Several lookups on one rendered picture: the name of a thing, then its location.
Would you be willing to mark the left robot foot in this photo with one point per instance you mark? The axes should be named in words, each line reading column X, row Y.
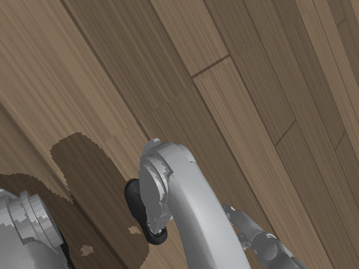
column 64, row 247

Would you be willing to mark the right robot arm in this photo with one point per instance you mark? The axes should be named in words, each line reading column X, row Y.
column 272, row 254

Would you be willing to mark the right robot foot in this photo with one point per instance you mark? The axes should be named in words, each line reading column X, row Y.
column 138, row 210

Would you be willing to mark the right robot hand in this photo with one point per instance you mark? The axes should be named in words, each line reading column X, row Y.
column 248, row 228

